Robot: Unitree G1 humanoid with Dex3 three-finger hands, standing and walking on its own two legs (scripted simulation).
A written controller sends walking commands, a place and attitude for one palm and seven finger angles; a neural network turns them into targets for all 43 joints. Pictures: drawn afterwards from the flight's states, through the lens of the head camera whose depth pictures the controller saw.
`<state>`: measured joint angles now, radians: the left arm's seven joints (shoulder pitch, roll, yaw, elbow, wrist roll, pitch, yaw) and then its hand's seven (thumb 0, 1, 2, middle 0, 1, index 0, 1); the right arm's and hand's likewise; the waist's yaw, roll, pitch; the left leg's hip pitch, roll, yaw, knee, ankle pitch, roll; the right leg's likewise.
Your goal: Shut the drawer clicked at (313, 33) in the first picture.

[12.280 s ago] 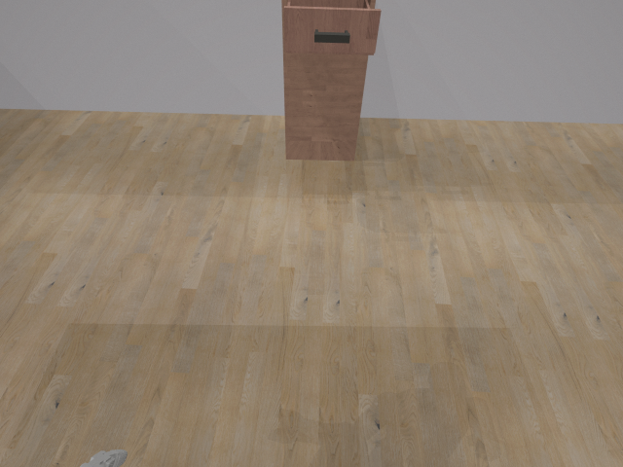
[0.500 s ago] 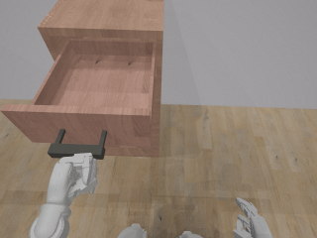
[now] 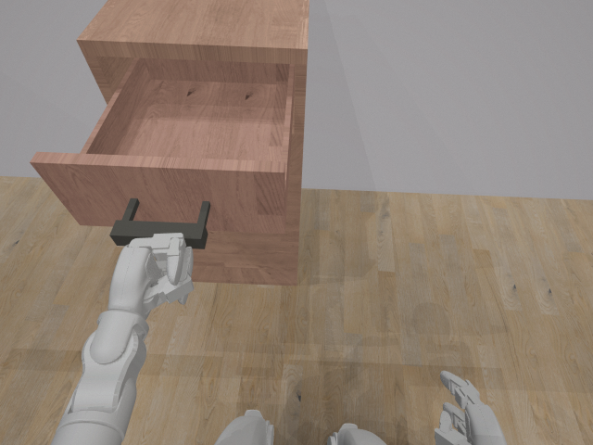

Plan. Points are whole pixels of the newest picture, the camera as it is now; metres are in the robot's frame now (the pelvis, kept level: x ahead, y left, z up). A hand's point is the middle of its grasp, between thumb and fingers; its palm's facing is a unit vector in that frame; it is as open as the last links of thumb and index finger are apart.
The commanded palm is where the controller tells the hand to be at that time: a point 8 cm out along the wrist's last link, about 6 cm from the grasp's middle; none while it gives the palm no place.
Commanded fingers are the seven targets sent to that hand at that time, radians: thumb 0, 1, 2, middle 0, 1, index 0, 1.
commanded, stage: push the drawer shut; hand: left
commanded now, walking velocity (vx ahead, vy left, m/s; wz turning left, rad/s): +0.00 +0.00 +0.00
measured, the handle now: (164, 220) +0.40 +0.20 +0.06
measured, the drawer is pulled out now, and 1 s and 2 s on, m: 0.25 0.11 0.00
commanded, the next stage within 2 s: none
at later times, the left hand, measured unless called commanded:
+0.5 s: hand (201, 227) +0.40 +0.15 +0.05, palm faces -0.02 -1.00 -0.05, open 3.2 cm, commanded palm +0.40 +0.20 +0.06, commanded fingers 0.00 0.90 0.90 -1.40 -1.60 -1.40 -1.60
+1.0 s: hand (206, 195) +0.46 +0.16 +0.05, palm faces -0.01 -1.00 -0.04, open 3.2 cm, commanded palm +0.45 +0.21 +0.06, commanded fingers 0.00 0.90 0.90 -1.40 -1.60 -1.40 -1.60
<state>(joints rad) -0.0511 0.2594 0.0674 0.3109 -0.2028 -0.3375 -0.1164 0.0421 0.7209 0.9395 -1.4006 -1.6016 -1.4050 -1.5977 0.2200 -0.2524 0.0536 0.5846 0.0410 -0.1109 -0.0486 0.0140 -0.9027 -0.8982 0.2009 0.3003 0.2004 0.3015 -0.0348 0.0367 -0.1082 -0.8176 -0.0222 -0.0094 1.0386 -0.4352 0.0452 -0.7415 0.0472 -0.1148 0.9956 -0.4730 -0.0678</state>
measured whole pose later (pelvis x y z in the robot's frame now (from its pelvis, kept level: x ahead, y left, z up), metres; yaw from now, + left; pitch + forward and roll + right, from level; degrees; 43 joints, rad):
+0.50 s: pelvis +0.00 +0.02 +0.00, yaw -1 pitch +14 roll -2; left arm -0.39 0.24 0.10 0.65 -0.15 -0.39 -0.05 0.03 0.76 0.93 -1.40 -1.60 -1.40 -1.60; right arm 0.28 -0.26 0.04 0.62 0.02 -0.05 -0.02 0.01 -0.90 -0.90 0.20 0.30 0.20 0.30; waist -0.07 0.02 -0.11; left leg -0.85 -0.03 0.02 1.03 -0.43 0.07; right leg -0.78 0.03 -0.09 0.99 -0.46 -0.04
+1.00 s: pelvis +0.00 +0.01 +0.00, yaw -2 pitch +17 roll -2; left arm -0.64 0.32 0.24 0.98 -0.11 -0.46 -0.11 0.04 0.72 0.91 -1.40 -1.60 -1.40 -1.60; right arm 0.33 -0.26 0.03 0.65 0.01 -0.01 0.00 0.01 -0.90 -0.90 0.20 0.30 0.20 0.30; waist -0.11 0.02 -0.11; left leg -0.91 -0.01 0.02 1.05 -0.44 0.06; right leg -0.84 0.05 -0.08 1.01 -0.46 -0.05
